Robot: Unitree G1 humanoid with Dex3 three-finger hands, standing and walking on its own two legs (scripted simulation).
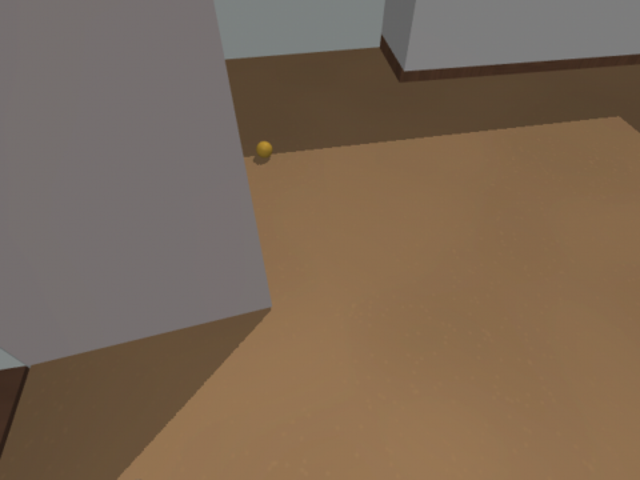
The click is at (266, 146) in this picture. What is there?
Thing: free ball
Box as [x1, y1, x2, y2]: [256, 141, 271, 157]
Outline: 262,141 257,145 256,150 260,156 266,157 271,153 271,146 269,143
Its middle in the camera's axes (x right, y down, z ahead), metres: -0.29 -0.45 +1.99
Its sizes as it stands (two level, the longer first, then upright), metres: 0.084 0.084 0.084
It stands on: the floor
